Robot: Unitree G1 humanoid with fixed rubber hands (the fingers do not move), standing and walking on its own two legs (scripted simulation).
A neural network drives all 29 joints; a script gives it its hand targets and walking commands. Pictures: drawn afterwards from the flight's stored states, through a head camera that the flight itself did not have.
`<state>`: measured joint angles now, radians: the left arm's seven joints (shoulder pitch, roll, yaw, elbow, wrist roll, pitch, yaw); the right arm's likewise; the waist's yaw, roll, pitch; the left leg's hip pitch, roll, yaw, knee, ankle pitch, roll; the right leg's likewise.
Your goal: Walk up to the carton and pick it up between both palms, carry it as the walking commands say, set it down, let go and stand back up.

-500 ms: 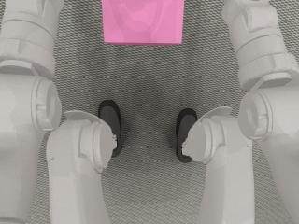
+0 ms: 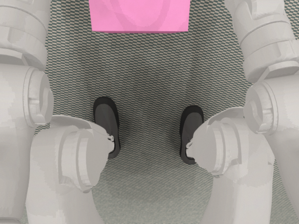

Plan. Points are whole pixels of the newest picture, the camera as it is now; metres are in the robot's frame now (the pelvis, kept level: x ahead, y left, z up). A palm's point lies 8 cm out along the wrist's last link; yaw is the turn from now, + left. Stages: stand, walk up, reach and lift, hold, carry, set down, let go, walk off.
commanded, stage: reach and lift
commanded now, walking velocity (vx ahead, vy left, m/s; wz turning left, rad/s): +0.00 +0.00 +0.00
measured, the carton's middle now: out of the picture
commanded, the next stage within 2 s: none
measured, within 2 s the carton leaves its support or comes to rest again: leaves its support in 1.14 s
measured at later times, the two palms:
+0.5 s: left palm out of the picture +0.56 +0.18 -0.20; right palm out of the picture +0.56 -0.09 -0.19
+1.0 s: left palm out of the picture +0.57 +0.18 -0.19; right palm out of the picture +0.57 -0.09 -0.19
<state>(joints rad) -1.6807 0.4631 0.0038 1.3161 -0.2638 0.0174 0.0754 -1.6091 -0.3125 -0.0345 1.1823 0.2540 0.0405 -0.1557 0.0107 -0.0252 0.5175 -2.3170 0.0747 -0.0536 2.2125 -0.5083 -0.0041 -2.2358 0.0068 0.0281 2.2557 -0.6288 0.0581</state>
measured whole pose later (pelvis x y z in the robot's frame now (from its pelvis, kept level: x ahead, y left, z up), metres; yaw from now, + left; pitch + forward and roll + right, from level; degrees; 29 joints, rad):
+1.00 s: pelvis +0.01 +0.00 +0.00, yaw +0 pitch +36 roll -2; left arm -1.62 0.36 0.19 1.19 0.01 0.18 -0.03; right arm -1.56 -0.18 -0.30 1.08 -0.02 0.18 -0.07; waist 0.02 -0.04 0.46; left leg -2.31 0.05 -0.08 2.24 -0.55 -0.03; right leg -2.23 0.07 0.05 2.28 -0.68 0.08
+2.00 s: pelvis +0.01 +0.00 +0.04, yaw +1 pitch +41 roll -4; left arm -1.48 0.20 0.31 0.90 0.17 0.31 0.08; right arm -1.36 -0.01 -0.45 0.72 -0.12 0.30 -0.16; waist 0.00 -0.03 0.24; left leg -2.30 -0.01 -0.10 2.08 -0.50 -0.05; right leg -2.19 0.07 0.05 2.12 -0.65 0.10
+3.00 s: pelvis +0.01 +0.00 +0.13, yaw +2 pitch +45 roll -4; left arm -1.24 0.01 0.41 0.77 0.29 0.39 0.18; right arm -1.15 0.13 -0.51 0.62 -0.24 0.36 -0.22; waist -0.02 -0.01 -0.08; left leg -2.12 -0.02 -0.10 1.76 -0.43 -0.04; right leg -2.02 0.05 0.05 1.79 -0.57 0.09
